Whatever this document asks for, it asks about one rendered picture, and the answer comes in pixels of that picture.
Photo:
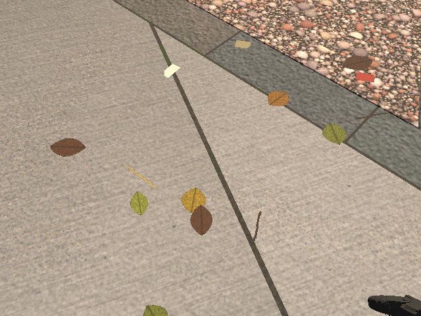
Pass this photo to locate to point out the right robot hand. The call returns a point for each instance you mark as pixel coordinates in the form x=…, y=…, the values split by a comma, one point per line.
x=395, y=305

